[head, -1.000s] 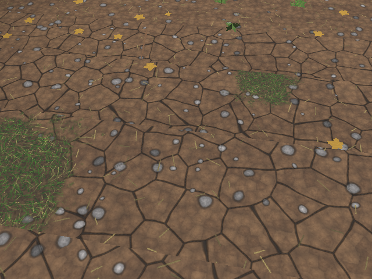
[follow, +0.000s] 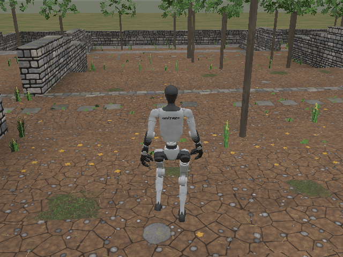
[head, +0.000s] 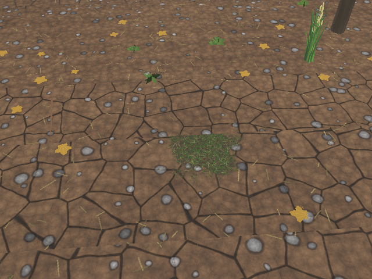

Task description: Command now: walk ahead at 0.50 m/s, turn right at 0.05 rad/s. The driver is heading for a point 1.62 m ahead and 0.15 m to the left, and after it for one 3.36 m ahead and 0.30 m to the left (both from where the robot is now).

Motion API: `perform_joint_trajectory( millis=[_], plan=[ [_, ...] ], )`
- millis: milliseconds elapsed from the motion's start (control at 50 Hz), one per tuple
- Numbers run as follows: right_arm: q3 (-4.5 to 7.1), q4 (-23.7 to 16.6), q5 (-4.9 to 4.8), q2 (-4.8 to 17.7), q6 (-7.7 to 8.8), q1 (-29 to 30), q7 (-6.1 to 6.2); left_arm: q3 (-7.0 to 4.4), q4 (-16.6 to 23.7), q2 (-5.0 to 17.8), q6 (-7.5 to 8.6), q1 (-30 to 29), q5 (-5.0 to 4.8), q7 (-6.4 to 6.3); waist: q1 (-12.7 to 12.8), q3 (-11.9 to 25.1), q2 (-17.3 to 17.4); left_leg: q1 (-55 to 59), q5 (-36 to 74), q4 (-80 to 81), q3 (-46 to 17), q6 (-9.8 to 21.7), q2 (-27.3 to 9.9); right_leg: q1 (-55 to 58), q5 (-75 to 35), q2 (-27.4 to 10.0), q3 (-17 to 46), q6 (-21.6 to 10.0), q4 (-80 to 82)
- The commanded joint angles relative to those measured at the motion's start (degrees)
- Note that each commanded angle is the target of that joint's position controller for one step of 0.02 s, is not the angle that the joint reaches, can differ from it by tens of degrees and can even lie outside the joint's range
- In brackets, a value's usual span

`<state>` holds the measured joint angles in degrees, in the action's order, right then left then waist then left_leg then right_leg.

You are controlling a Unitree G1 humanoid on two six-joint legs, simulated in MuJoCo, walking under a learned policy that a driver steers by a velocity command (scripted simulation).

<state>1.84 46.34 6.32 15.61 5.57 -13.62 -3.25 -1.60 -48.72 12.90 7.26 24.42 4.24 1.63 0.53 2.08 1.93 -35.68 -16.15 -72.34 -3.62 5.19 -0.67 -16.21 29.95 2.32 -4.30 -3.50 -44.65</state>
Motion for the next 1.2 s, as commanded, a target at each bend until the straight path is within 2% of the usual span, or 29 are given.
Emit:
perform_joint_trajectory(
  millis=[20,40,80,140,180,220,240,260,280,300,340,360,400,440,580,620,660,680,700,720,740,800,840,900,940,1000,1040,1100,1200],
  plan=[
    [-1.19,-1.24,2.1,-1.14,0.3,-2.56,-0.57,3.33,5.39,-4.01,1.09,-6.97,0.36,-2.11,-2.5,-5.01,-3.54,-1.88,33.15,20.26,-0.71,-0.46,-5.06,-11.77,-12.02,-7.73,10.29,-8.49,11.84],
    [-1.4,-0.47,-0.06,-1.6,1.0,-3.13,-0.6,2.71,5.79,-0.59,1.61,-6.47,0.5,-2.59,-2.37,-2.65,-2.14,12.9,47.82,28.6,2.52,-1.71,-3.38,-21.83,-7.32,-3.14,4.19,-5.52,8.59],
    [-1.7,-1.41,-2.2,-0.96,0.34,-0.66,-1.04,1.66,3.52,4.86,1.64,-2.14,1.44,-1.13,-2.44,-5.91,-2.34,28.39,45.71,27.41,7.3,-5.76,-0.52,-34.26,1.81,-3.89,4.32,-6.31,9.14],
    [-1.67,-5.16,0.06,3.46,-2.69,9.75,-0.22,1.58,-1.33,6.5,1.4,7.1,-2.15,0.7,1.69,-13.18,0.27,13.31,31.74,45.78,2.46,-5.25,-5.25,-11.6,5.33,-11.72,17.13,-9.22,4.08],
    [-1.41,-4.93,-0.46,4.77,-2.74,11.09,0.27,1.39,-5.23,7.38,-0.38,10.45,-2.27,0.47,3.46,-12.72,0.15,10.64,33.32,58.61,2.38,-2.88,-6.05,3.95,-3.34,-11.54,20.15,-8.0,-2.47],
    [1.86,-0.52,-1.97,10.11,-0.7,-7.5,1.21,1.83,-6.59,7.36,-1.41,10.57,2.38,2.92,-4.13,-4.21,-0.66,40.67,40.44,49.38,6.99,2.7,-4.27,-7.09,-21.74,-7.9,14.2,-4.14,-19.89],
    [3.0,1.72,-1.58,11.67,-0.59,-20.36,0.51,3.8,-8.41,-2.44,-1.38,20.79,2.22,4.33,-5.98,12.94,11.6,72.23,65.39,29.55,-1.8,16.89,-13.54,-24.57,-5.25,0.22,7.64,2.26,-44.32],
    [3.01,4.75,-1.41,10.78,-1.87,-28.33,-0.03,3.33,-4.37,1.44,-1.89,14.16,0.22,5.6,-11.28,19.15,12.55,80.27,58.05,33.35,-15.95,22.16,-20.55,-35.07,15.94,3.06,5.17,5.03,-61.9],
    [4.03,4.78,-1.57,12.34,-1.97,-25.39,1.16,2.7,2.65,2.9,-0.8,-2.93,-1.31,5.2,-15.17,7.86,4.01,74.31,25.17,43.22,-26.13,17.39,-21.68,-52.69,3.74,0.78,10.49,4.43,-56.72],
    [2.81,2.46,-2.46,9.81,-0.87,-14.19,1.23,2.24,4.27,4.68,0.61,-9.65,-1.79,3.29,-10.02,-2.94,-2.57,56.29,10.02,50.27,-22.83,13.97,-21.17,-52.96,-12.05,-5.08,12.31,2.93,-40.96],
    [-0.26,-0.12,-1.81,1.29,-0.64,-4.37,-0.14,0.77,1.02,8.35,0.7,-5.67,-0.48,0.69,-3.12,-5.69,-2.8,26.97,15.06,60.6,-18.92,18.78,-22.21,-32.28,-21.24,-10.79,12.02,1.96,-24.19],
    [-0.94,0.69,-2.53,0.19,-0.37,-5.07,-0.38,1.39,0.5,4.35,-0.74,-5.48,0.96,-0.03,-0.53,-7.77,-0.29,21.52,16.07,64.24,-17.79,19.82,-21.43,-28.18,-19.01,-12.88,11.52,2.09,-17.58],
    [-0.42,1.85,-4.38,0.31,1.4,-5.21,0.4,2.79,1.39,0.05,-2.48,-6.41,1.01,0.12,0.52,-3.62,-1.64,20.96,18.24,64.12,-11.17,16.23,-16.52,-21.95,-19.49,-12.38,8.31,2.6,-5.18],
    [1.14,2.33,-3.53,4.26,1.89,-4.11,-0.13,3.78,2.64,-1.42,-3.2,-11.11,-0.03,1.08,-0.84,-3.22,-2.24,17.93,25.74,62.66,-4.32,12.98,-12.2,-14.31,-27.4,-9.43,4.95,2.42,4.47],
    [1.21,7.67,-1.84,3.06,0.9,-11.82,-1.65,1.17,6.65,5.23,-2.82,-25.74,-0.57,1.51,-3.53,-6.55,0.92,32.39,23.6,59.25,-2.24,8.63,-12.62,-16.56,-34.01,-4.9,5.12,-0.3,12.39],
    [1.75,7.39,-1.86,4.89,0.35,-10.72,-1.02,0.12,7.05,6.71,-2.46,-26.79,-1.13,1.44,-1.95,-5.79,0.97,32.44,28.97,56.2,-0.44,6.63,-12.28,-8.96,-30.21,-2.29,1.48,-1.85,12.24],
    [2.26,6.66,-1.54,6.01,0.75,-9.21,-0.91,-2.42,3.78,11.58,-1.18,-14.48,-2.56,1.09,3.33,1.33,-1.35,24.05,39.65,40.15,5.27,1.28,-6.61,15.14,-34.78,-1.14,1.38,-6.26,9.26],
    [0.68,7.51,-0.54,0.27,0.99,-17.95,-1.1,-2.94,1.4,13.92,-1.12,-1.88,-1.73,0.8,3.89,15.78,-11.48,9.85,16.03,20.62,6.97,-3.78,-0.02,41.53,-44.06,-11.71,16.2,-17.18,9.6],
    [-0.83,7.42,-0.74,-2.92,1.49,-20.82,-2.6,-2.13,-1.55,12.22,-1.35,10.98,-1.41,1.04,7.55,24.76,-16.72,-4.29,-21.32,2.94,3.66,-4.77,7.19,55.0,-25.32,-23.4,42.12,-24.84,22.03],
    [0.73,5.45,-3.08,1.77,1.49,-6.67,-2.26,-2.62,-3.22,9.72,-0.34,10.2,0.05,0.39,10.84,5.6,-8.21,-14.66,-16.91,-3.11,-2.65,-1.6,3.72,40.79,-12.88,-19.95,39.55,-16.79,27.69],
    [0.62,4.8,-3.5,2.1,1.36,-3.37,-0.58,-2.52,-2.21,9.29,0.23,2.14,-1.12,0.02,7.13,-1.79,-5.36,-12.77,-10.15,-3.66,-2.2,-0.54,-0.24,27.42,-13.22,-19.09,32.57,-14.28,28.99],
    [-1.12,4.88,-0.34,-2.29,0.68,-3.83,1.33,-0.28,-1.24,2.01,-0.24,-7.4,-1.37,-0.22,-0.23,-1.87,-1.85,-0.48,0.71,3.87,-3.59,-0.59,-7.05,8.97,-24.27,-17.22,23.75,-13.71,33.2],
    [-0.95,4.37,-1.34,-1.94,-0.15,-2.54,0.98,-0.44,-0.74,1.51,0.44,-9.03,-1.18,-0.2,-1.0,-2.22,-2.89,0.06,0.74,9.43,-1.97,-2.02,-7.05,5.98,-24.19,-14.84,18.84,-12.78,35.82],
    [-1.25,1.33,-0.98,-3.02,-1.06,4.22,0.67,-0.88,-3.92,3.07,0.6,-2.47,-0.1,1.06,0.97,-3.33,-2.97,-0.86,10.87,20.19,0.85,-4.42,-6.7,3.61,-28.26,-13.34,13.75,-13.06,36.8],
    [-1.87,3.52,-0.17,-3.96,-1.46,-1.55,-1.07,-1.29,-5.36,2.95,0.08,0.51,1.67,1.21,0.64,-4.0,-2.63,-0.56,23.52,16.58,0.74,-3.65,-5.99,-0.91,-26.13,-11.26,11.1,-12.94,31.15],
    [-1.36,0.19,-0.52,-1.29,-0.96,6.45,-0.38,0.78,-8.86,-0.27,0.83,7.86,1.0,-0.33,3.59,-5.1,-3.08,-15.51,35.46,26.39,-3.55,-4.73,-7.57,11.41,-24.67,-13.61,15.97,-13.98,25.09],
    [-1.97,-0.91,-0.61,-2.61,-1.17,10.21,-0.16,1.66,-10.35,-0.81,0.28,11.29,0.53,0.02,5.29,-5.78,-4.18,-7.17,43.29,33.74,0.02,-4.45,-6.51,5.27,-21.26,-10.52,12.79,-12.5,22.94],
    [-2.1,-3.39,-0.47,-2.37,-2.13,14.17,-0.4,2.84,-12.36,-1.88,0.09,15.59,0.93,0.84,6.46,-10.12,-2.64,-8.53,41.82,34.84,-0.51,-4.01,-6.62,4.93,-16.66,-12.96,16.49,-13.23,18.57],
    [-2.59,-6.42,-0.99,-2.93,-2.49,22.61,-0.49,3.13,-14.25,-1.59,-0.1,22.06,-0.3,-1.0,10.41,-13.08,-2.9,-9.01,36.09,44.89,1.61,-4.28,-6.5,12.63,-14.68,-12.06,19.28,-11.31,11.64]
  ],
)
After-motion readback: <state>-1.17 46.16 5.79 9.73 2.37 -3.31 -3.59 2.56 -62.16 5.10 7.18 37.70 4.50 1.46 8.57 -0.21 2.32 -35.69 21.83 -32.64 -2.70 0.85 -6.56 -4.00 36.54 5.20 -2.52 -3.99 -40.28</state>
